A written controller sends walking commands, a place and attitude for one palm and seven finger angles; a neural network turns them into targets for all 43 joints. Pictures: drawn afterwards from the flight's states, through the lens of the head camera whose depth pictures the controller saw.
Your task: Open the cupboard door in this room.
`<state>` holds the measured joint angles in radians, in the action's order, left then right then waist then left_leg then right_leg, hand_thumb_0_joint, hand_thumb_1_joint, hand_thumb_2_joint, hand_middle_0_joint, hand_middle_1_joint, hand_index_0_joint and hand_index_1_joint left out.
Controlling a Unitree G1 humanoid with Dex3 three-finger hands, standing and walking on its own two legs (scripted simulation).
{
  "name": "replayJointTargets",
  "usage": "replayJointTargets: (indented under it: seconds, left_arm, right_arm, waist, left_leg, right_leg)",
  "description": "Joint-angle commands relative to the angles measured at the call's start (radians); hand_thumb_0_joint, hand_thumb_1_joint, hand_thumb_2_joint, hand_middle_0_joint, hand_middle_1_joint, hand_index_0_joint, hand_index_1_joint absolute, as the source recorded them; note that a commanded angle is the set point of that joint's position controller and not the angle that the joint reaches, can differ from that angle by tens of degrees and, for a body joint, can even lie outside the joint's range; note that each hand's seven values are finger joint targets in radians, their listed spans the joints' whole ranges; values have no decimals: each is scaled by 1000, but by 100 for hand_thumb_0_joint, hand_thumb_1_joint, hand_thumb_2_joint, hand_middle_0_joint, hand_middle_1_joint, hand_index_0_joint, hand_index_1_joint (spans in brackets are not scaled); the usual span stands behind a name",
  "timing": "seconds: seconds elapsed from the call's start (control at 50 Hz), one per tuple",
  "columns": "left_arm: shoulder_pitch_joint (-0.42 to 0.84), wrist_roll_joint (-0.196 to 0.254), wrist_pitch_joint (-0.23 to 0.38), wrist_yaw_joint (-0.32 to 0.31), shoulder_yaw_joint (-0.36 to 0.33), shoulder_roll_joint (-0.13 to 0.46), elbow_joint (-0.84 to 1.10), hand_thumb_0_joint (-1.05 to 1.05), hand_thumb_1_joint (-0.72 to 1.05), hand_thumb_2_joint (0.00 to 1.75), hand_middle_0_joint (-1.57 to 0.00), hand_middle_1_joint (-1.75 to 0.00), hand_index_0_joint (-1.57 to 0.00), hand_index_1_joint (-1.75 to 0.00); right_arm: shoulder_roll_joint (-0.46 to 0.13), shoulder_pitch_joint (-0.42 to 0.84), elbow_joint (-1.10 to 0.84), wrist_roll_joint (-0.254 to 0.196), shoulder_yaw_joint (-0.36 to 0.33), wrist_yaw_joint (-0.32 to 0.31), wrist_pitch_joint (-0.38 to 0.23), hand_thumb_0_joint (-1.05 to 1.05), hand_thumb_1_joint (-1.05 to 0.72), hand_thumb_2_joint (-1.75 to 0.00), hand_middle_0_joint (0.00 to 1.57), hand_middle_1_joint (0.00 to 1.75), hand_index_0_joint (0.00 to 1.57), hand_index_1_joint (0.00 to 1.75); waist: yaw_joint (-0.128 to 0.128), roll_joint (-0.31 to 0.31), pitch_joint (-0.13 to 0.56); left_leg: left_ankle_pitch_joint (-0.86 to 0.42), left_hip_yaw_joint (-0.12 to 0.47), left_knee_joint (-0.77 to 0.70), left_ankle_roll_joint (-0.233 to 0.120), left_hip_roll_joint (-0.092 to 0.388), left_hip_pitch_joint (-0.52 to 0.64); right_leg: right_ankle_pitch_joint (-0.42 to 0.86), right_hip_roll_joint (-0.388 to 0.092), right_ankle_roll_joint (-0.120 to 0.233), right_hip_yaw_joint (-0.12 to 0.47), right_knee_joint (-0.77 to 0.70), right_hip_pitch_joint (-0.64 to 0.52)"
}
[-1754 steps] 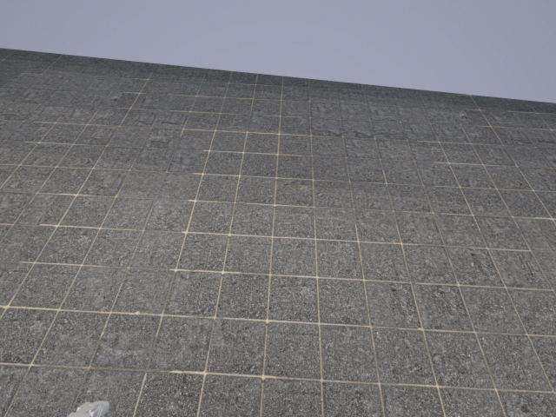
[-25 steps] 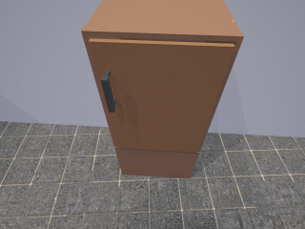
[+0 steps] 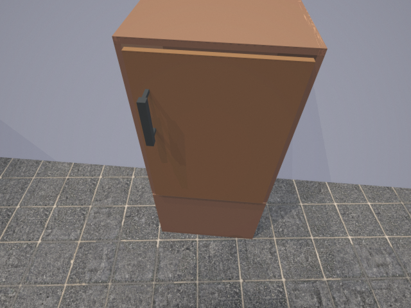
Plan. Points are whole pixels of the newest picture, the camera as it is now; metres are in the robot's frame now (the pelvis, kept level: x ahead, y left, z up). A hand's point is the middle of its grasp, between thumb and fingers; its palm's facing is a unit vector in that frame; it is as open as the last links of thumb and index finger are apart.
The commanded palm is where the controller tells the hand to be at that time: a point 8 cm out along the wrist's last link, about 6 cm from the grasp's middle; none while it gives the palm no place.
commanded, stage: look again from close up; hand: left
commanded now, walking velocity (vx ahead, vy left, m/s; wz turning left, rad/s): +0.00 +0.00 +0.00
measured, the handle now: (148, 118) +0.56 +0.17 +0.05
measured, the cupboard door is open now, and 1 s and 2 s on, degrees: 0 0 0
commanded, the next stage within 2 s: raise the hand with hooked fingers in 0.46 s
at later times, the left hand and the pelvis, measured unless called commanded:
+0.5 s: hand out of the picture +0.01 +0.21 -0.18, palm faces +0.01 -0.98 -0.19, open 7.4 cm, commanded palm none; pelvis -0.01 +0.04 +0.00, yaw -1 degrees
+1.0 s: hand out of the picture +0.14 +0.23 -0.06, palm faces -0.02 -1.00 +0.03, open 8.7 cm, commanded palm +0.12 +0.29 -0.03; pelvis -0.04 +0.03 -0.09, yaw +4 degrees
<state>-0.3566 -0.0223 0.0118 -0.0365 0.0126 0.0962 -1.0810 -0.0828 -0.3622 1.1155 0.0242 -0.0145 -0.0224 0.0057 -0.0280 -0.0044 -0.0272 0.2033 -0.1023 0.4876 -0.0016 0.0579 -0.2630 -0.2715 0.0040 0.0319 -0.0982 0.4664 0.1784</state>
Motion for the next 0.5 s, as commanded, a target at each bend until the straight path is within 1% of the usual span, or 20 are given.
replayJointTargets:
  seconds: [0.0, 0.02, 0.04, 0.06, 0.08, 0.1, 0.12, 0.14, 0.18, 0.2, 0.26, 0.28, 0.3, 0.32, 0.36, 0.38, 0.4, 0.46, 0.48]
  left_arm:
    - [-35, -1, 15, -15, -27, 128, 82, 0, 90, 90, -20, -30, -20, -30]
    - [-21, -2, 13, -16, -34, 124, 87, 0, 90, 90, -20, -30, -20, -30]
    - [-17, -2, 11, -17, -36, 125, 91, 0, 90, 90, -20, -30, -20, -30]
    - [-18, -2, 8, -18, -38, 125, 98, 0, 90, 90, -20, -30, -20, -30]
    - [-25, -1, 6, -18, -38, 125, 99, 0, 90, 90, -20, -30, -20, -30]
    - [-41, -2, 6, -20, -34, 121, 101, 0, 90, 90, -20, -30, -20, -30]
    - [-45, -2, 4, -20, -37, 127, 102, 0, 90, 90, -20, -30, -20, -30]
    - [-50, -1, 2, -19, -38, 130, 105, 0, 90, 90, -20, -30, -20, -30]
    - [-48, 0, -3, -18, -39, 134, 114, 0, 90, 90, -20, -30, -20, -30]
    - [-48, -2, -3, -18, -34, 129, 114, 0, 90, 90, -20, -30, -20, -30]
    - [-35, -1, -5, -15, -38, 143, 121, 0, 90, 90, -20, -30, -20, -30]
    - [-32, -1, -6, -14, -37, 143, 122, 0, 90, 90, -20, -30, -20, -30]
    - [-36, -2, -6, -14, -34, 143, 124, 0, 90, 90, -20, -30, -20, -30]
    - [-31, -3, -6, -13, -35, 145, 124, 0, 90, 90, -20, -30, -20, -30]
    - [-33, -3, -6, -11, -32, 149, 122, 0, 90, 90, -20, -30, -20, -30]
    - [-32, -4, -6, -11, -32, 149, 120, 0, 90, 90, -20, -30, -20, -30]
    - [-32, -6, -7, -11, -32, 150, 123, 0, 90, 90, -20, -30, -20, -30]
    - [-43, -6, -7, -10, -30, 145, 113, 0, 90, 90, -20, -30, -20, -30]
    - [-50, -6, -6, -10, -29, 143, 111, 0, 90, 90, -20, -30, -20, -30]
  right_arm:
    - [-98, -43, -104, 4, -15, -10, -19, 0, -90, -90, 20, 30, 20, 30]
    - [-90, -46, -107, 3, -19, -9, -18, 0, -90, -90, 20, 30, 20, 30]
    - [-94, -52, -108, 1, -18, -8, -18, 0, -90, -90, 20, 30, 20, 30]
    - [-97, -53, -110, 0, -19, -8, -20, 0, -90, -90, 20, 30, 20, 30]
    - [-105, -49, -111, -2, -20, -9, -22, 0, -90, -90, 20, 30, 20, 30]
    - [-111, -47, -115, -2, -14, -8, -23, 0, -90, -90, 20, 30, 20, 30]
    - [-124, -42, -118, -5, -19, -9, -25, 0, -90, -90, 20, 30, 20, 30]
    - [-138, -31, -123, -6, -20, -11, -25, 0, -90, -90, 20, 30, 20, 30]
    - [-153, -15, -129, -6, -22, -12, -22, 0, -90, -90, 20, 30, 20, 30]
    - [-151, -2, -129, -5, -19, -9, -23, 0, -90, -90, 20, 30, 20, 30]
    - [-170, 13, -137, -6, -21, -7, -22, 0, -90, -90, 20, 30, 20, 30]
    - [-174, 19, -140, -6, -21, -6, -22, 0, -90, -90, 20, 30, 20, 30]
    - [-175, 30, -142, -7, -20, -3, -22, 0, -90, -90, 20, 30, 20, 30]
    - [-180, 33, -143, -6, -22, -2, -21, 0, -90, -90, 20, 30, 20, 30]
    - [-187, 44, -146, -7, -23, 1, -18, 0, -90, -90, 20, 30, 20, 30]
    - [-191, 46, -146, -6, -23, 1, -18, 0, -90, -90, 20, 30, 20, 30]
    - [-193, 45, -146, -8, -24, 3, -19, 0, -90, -90, 20, 30, 20, 30]
    - [-197, 51, -141, -8, -26, 5, -16, 0, -90, -90, 20, 30, 20, 30]
    - [-200, 53, -140, -9, -26, 5, -16, 0, -90, -90, 20, 30, 20, 30]
  waist:
    - [5, 91, 41]
    - [-2, 90, -5]
    - [-4, 67, -35]
    - [0, 19, -52]
    - [7, -16, -60]
    - [15, -34, -42]
    - [19, -30, -37]
    - [24, -26, -46]
    - [26, -23, -61]
    - [32, -42, -54]
    - [26, -17, -53]
    - [26, -17, -59]
    - [31, -16, -53]
    - [26, -18, -55]
    - [25, -9, -66]
    - [23, -9, -61]
    - [25, -28, -54]
    - [25, -13, -61]
    - [25, -19, -55]
  left_leg:
    - [42, 77, 68, -22, 17, -2]
    - [38, 75, 72, -21, 15, -17]
    - [23, 76, 60, -22, 20, -18]
    - [0, 84, 32, -24, 27, -22]
    - [-23, 97, 10, -28, 40, -26]
    - [-72, 108, 1, -37, 55, -12]
    - [-111, 113, -9, -40, 65, -16]
    - [-122, 117, -14, -43, 70, -21]
    - [-73, 122, -40, -45, 73, -38]
    - [-88, 122, -46, -45, 71, -26]
    - [-34, 125, -79, -43, 72, -20]
    - [2, 133, -97, -44, 73, -24]
    - [18, 133, -106, -45, 74, -16]
    - [40, 135, -117, -43, 72, -17]
    - [110, 139, -140, -41, 70, -27]
    - [125, 144, -151, -40, 70, -23]
    - [131, 146, -163, -41, 76, -17]
    - [181, 156, -191, -40, 78, -30]
    - [183, 157, -195, -40, 78, -24]
  right_leg:
    - [-34, -162, 48, 200, -123, 96]
    - [-64, -163, 48, 191, -129, 135]
    - [-59, -154, 48, 183, -119, 159]
    - [-21, -137, 42, 164, -90, 158]
    - [20, -117, 34, 146, -60, 147]
    - [79, -102, 28, 127, -35, 118]
    - [118, -96, 20, 111, -14, 98]
    - [128, -93, 14, 105, -6, 94]
    - [97, -89, 10, 103, -7, 93]
    - [103, -89, 8, 106, -14, 82]
    - [84, -90, -1, 104, -21, 80]
    - [69, -91, -2, 104, -28, 81]
    - [65, -92, -5, 105, -38, 76]
    - [60, -92, -7, 106, -40, 77]
    - [35, -97, -9, 110, -57, 87]
    - [32, -95, -9, 109, -59, 87]
    - [36, -93, -12, 104, -59, 79]
    - [25, -94, -16, 100, -68, 79]
    - [29, -95, -17, 101, -70, 78]
